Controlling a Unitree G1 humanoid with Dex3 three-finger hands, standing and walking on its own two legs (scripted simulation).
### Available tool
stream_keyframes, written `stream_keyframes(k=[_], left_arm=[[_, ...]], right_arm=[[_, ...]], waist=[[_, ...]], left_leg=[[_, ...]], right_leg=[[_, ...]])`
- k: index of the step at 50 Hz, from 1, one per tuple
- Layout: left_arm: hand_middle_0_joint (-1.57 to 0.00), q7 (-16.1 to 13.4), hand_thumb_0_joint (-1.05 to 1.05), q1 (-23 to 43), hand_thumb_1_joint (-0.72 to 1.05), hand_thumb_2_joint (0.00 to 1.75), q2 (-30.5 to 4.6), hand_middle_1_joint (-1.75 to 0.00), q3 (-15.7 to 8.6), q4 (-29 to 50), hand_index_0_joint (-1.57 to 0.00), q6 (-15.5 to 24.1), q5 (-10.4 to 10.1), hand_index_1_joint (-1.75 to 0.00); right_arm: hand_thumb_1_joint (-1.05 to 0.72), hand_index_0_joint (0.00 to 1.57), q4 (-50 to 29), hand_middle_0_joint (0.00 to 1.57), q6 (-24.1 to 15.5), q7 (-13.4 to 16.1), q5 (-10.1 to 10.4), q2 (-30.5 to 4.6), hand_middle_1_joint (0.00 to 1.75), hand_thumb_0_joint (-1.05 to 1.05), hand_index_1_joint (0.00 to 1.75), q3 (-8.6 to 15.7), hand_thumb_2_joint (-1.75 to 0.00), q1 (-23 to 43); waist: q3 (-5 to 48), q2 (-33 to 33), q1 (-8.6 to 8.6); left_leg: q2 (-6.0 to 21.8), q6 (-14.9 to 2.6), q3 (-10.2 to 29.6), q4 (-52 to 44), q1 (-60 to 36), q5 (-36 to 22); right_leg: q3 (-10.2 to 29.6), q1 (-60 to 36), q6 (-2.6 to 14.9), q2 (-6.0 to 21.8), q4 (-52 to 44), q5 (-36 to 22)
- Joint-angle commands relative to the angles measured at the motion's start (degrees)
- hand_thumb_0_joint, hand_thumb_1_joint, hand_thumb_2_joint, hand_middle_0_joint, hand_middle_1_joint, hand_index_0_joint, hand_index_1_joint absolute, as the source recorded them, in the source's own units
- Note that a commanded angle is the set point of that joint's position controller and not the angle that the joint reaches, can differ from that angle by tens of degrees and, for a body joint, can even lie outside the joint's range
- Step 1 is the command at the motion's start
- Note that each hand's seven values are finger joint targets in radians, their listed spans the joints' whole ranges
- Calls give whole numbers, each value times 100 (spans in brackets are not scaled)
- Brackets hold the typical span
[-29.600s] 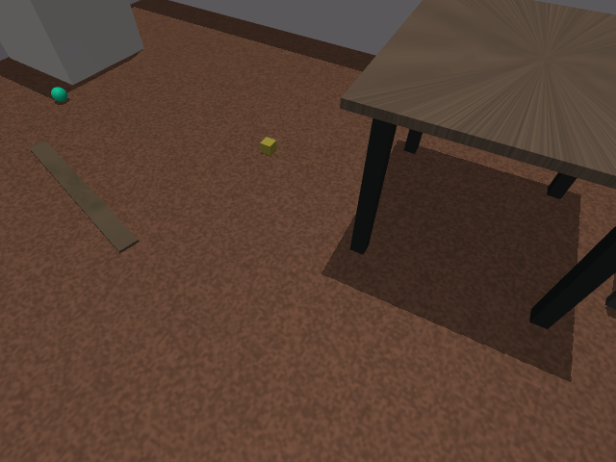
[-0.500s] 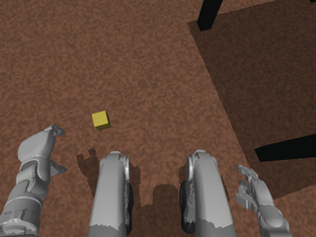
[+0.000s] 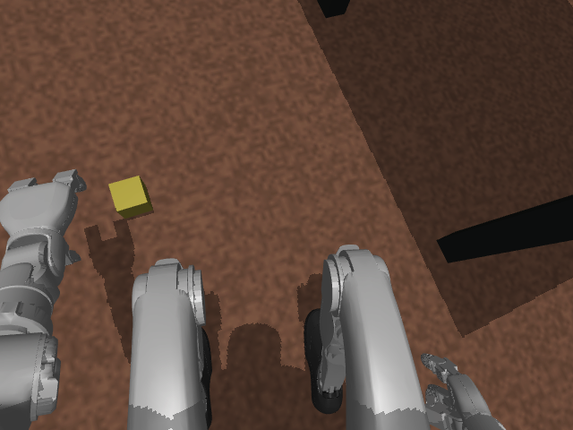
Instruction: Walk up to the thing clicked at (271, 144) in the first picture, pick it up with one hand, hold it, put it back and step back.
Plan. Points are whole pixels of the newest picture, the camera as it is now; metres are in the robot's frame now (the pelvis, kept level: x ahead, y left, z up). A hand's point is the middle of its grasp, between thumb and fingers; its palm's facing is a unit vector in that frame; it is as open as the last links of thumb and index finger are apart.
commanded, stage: rise first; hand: left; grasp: from above
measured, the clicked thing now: (131, 197) +0.49 +0.26 -0.35
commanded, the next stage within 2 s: none
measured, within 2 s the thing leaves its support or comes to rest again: neither
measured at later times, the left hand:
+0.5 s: hand (87, 214) +0.42 +0.29 -0.21, palm faces -0.43 -0.15 -0.89, open 12.6 cm
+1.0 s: hand (95, 211) +0.43 +0.29 -0.24, palm faces -0.42 -0.16 -0.89, open 12.5 cm
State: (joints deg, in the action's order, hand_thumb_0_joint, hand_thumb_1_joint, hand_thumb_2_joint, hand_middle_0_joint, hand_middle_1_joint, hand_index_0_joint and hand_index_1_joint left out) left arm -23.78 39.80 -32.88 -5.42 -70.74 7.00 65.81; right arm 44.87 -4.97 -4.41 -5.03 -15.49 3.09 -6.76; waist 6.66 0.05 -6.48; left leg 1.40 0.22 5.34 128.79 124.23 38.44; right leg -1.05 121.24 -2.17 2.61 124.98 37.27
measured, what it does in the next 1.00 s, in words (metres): lowers itself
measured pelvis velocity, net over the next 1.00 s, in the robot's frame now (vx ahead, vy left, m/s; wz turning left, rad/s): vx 0.01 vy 0.00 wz -0.03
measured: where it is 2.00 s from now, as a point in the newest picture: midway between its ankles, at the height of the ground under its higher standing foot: (261, 388)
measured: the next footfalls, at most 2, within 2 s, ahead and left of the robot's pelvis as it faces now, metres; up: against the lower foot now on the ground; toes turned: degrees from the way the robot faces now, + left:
none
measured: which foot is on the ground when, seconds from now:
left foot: down 0.00-1.00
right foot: down 0.00-1.00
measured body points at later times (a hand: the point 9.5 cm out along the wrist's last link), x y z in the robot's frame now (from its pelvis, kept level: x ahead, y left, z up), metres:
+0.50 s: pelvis +0.01 +0.00 -0.04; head +0.24 +0.04 +0.34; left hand +0.44 +0.30 -0.16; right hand +0.07 -0.28 -0.16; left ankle +0.09 +0.12 -0.34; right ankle +0.11 -0.14 -0.34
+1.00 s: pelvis +0.01 +0.00 -0.05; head +0.25 +0.04 +0.32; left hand +0.45 +0.29 -0.18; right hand +0.07 -0.28 -0.17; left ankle +0.09 +0.12 -0.34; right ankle +0.11 -0.14 -0.34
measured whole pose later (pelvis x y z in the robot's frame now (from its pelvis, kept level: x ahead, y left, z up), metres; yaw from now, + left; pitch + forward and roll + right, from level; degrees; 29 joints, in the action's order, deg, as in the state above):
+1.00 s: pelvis +0.01 +0.00 -0.05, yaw -2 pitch +34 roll -6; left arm -28.9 51.2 -36.4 -10.9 -85.7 6.0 66.5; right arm 45.9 -6.7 -10.3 -8.8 -16.0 -0.1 -6.6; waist 2.5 0.2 -10.5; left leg 1.4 1.1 7.6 138.9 132.7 40.6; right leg -1.8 129.9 -2.5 1.5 134.3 38.5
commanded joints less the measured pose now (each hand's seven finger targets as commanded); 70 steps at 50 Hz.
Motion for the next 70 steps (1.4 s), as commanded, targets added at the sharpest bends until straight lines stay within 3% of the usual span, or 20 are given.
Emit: stream_keyframes(k=[1,5,6,9,12,17,22,23,29,34,44,49,50,56,58,60,62,63,65,70], left_arm=[[-33,-421,0,1738,-24,75,-1267,-77,-230,383,-33,-172,-79,-76],[-30,-513,0,2024,-25,76,-1401,-80,-292,123,-32,-293,-91,-79],[-31,-514,0,2017,-27,77,-1261,-79,-226,13,-32,-302,-112,-78],[-31,-526,0,2092,-27,76,-1448,-80,-325,-111,-32,-352,-97,-79],[-30,-521,0,2169,-28,78,-1418,-81,-319,-351,-31,-361,-107,-80],[-29,-540,0,2284,-28,77,-1634,-83,-439,-429,-30,-301,-106,-81],[-27,-568,0,2300,-29,77,-1715,-85,-535,-437,-29,-256,-92,-83],[-27,-563,0,2308,-29,77,-1704,-85,-543,-507,-29,-256,-96,-83],[-27,-554,0,2263,-30,78,-1670,-85,-516,-537,-29,-202,-73,-83],[-27,-583,0,2448,-28,76,-1638,-85,-486,-562,-29,-159,-23,-83],[-29,-714,0,2544,-26,75,-1863,-85,-635,-698,-31,-109,31,-82],[-28,-784,0,2612,-27,75,-1820,-85,-609,-969,-30,-125,57,-83],[-27,-787,0,2657,-35,83,-1805,-79,-595,-923,-25,-119,60,-82],[-30,-779,0,2737,-29,78,-1811,-80,-549,-970,-30,-121,90,-80],[-29,-812,0,2830,-30,79,-2006,-80,-665,-904,-29,-118,87,-80],[-29,-795,0,2753,-31,79,-1915,-81,-596,-1096,-28,-113,69,-81],[-30,-795,0,2755,-30,79,-1990,-80,-634,-1013,-29,-99,79,-80],[-31,-791,0,2784,-29,78,-2053,-78,-679,-1018,-31,-97,97,-79],[-30,-787,0,2735,-30,79,-2024,-80,-664,-990,-29,-90,85,-80],[-27,-791,0,2847,-34,82,-2171,-81,-723,-985,-26,-71,102,-82]], right_arm=[[-89,20,-174,20,-160,1,-77,-1201,30,0,30,338,-90,-897],[-89,20,-143,20,-158,-54,-118,-1217,30,0,30,306,-90,-921],[-89,20,-138,20,-158,-72,-134,-1161,30,0,30,288,-90,-949],[-89,20,-113,20,-165,-95,-154,-1164,30,0,30,243,-90,-956],[-89,20,-111,20,-185,-143,-189,-1148,30,0,30,214,-90,-956],[-89,20,-92,20,-197,-222,-232,-1136,30,0,30,132,-90,-1048],[-89,20,-26,20,-193,-302,-254,-1146,30,0,30,119,-90,-1129],[-89,20,-29,20,-204,-321,-273,-1174,30,0,30,124,-90,-1151],[-89,20,17,20,-185,-392,-284,-1181,30,0,30,142,-90,-1179],[-89,20,45,20,-190,-441,-287,-1280,30,0,30,153,-90,-1251],[-89,20,65,20,-195,-516,-350,-1345,30,0,30,76,-90,-1271],[-89,20,83,20,-218,-541,-391,-1340,30,0,30,55,-90,-1220],[-89,20,92,20,-228,-545,-384,-1354,30,0,30,58,-90,-1228],[-89,20,82,20,-249,-590,-421,-1381,30,0,30,19,-90,-1211],[-89,20,84,20,-252,-599,-422,-1457,30,0,30,21,-90,-1203],[-89,20,63,20,-274,-615,-461,-1418,30,0,30,-26,-90,-1240],[-89,20,107,20,-270,-618,-441,-1443,30,0,30,-11,-90,-1224],[-89,20,82,20,-282,-630,-464,-1457,30,0,30,-35,-90,-1266],[-89,20,91,20,-275,-645,-461,-1484,30,0,30,-33,-90,-1246],[-89,20,80,20,-277,-683,-488,-1495,30,0,30,-57,-90,-1259]], waist=[[3637,-1328,-92],[3538,-1233,-174],[3531,-1200,-230],[3568,-1161,-179],[3369,-1038,-290],[3483,-914,-312],[3662,-1066,-251],[3624,-1011,-330],[3518,-1155,-307],[3501,-1205,-435],[3540,-1148,-430],[3378,-1162,-492],[3358,-1219,-486],[3360,-1348,-554],[3390,-1377,-543],[3173,-1190,-637],[3392,-1306,-539],[3320,-1351,-616],[3474,-1377,-558],[3402,-1445,-626]], left_leg=[[-123,-60,-304,-1580,-3118,-812],[-103,-95,-304,-1451,-2835,-657],[-133,-109,-346,-1396,-2729,-651],[-136,-131,-398,-1254,-2583,-618],[-132,-151,-389,-1188,-2398,-456],[-147,-202,-528,-883,-1984,-615],[-138,-184,-532,-752,-2027,-813],[-127,-197,-497,-726,-2043,-792],[-125,-171,-487,-663,-2023,-798],[-116,-157,-402,-618,-2090,-869],[-139,-192,-464,-428,-1821,-938],[-134,-184,-445,-386,-1816,-756],[-138,-171,-434,-418,-1854,-739],[-139,-152,-399,-391,-1929,-785],[-142,-157,-387,-383,-1884,-765],[-145,-195,-411,-274,-1690,-719],[-143,-172,-397,-319,-1815,-769],[-140,-172,-400,-280,-1839,-845],[-133,-154,-351,-307,-1927,-908],[-139,-159,-348,-279,-1852,-836]], right_leg=[[-591,-1196,439,-230,-1048,-809],[-610,-1150,430,-232,-1005,-735],[-589,-1242,431,-255,-1014,-723],[-561,-1252,427,-255,-958,-678],[-576,-1168,426,-262,-927,-541],[-516,-1517,383,-279,-906,-689],[-540,-1551,393,-300,-742,-902],[-576,-1455,390,-301,-717,-890],[-598,-1322,415,-315,-610,-894],[-675,-1105,427,-311,-461,-975],[-656,-1299,382,-325,-431,-1105],[-686,-1097,397,-337,-405,-926],[-704,-1045,407,-342,-410,-889],[-747,-992,408,-337,-316,-937],[-759,-961,406,-337,-312,-916],[-732,-1019,375,-333,-365,-919],[-734,-1044,393,-346,-340,-957],[-751,-1064,372,-333,-307,-1016],[-784,-1054,395,-347,-257,-1061],[-799,-1029,386,-349,-257,-1020]])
